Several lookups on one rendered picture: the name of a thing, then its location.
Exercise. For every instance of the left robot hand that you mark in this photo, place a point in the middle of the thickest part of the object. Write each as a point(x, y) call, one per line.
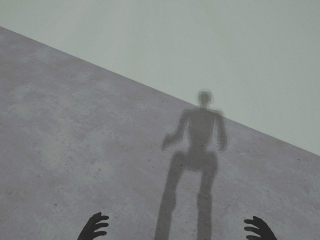
point(88, 231)

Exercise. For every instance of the right robot hand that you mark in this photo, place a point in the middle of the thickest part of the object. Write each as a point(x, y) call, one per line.
point(264, 231)

